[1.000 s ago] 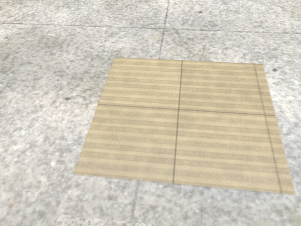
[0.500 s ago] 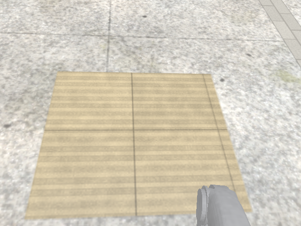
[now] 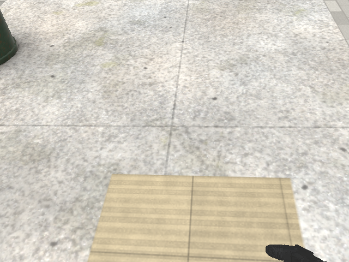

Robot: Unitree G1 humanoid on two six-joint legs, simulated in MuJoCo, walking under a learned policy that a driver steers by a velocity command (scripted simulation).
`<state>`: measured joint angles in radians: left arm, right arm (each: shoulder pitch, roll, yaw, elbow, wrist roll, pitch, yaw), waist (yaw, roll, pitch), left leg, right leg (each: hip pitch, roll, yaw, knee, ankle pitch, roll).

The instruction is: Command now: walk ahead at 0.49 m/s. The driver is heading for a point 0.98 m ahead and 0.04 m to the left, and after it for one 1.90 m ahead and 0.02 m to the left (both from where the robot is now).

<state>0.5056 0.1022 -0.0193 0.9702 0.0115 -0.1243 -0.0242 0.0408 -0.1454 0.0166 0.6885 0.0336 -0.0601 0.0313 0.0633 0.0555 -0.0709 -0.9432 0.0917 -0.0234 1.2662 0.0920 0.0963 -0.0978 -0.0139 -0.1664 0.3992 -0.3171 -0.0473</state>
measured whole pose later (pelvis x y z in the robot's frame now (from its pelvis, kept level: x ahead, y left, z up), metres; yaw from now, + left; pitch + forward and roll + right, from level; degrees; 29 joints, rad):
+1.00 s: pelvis +0.64 -0.03 -0.01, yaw -1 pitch +3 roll +0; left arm 0.23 0.24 0.06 0.80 0.01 -0.09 -0.03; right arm 0.26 -0.27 -0.05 0.86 0.02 -0.09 0.00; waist 0.01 0.03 0.02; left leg -0.45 0.03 -0.04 1.21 -0.34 0.05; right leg -0.38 0.03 -0.05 0.46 -0.13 -0.06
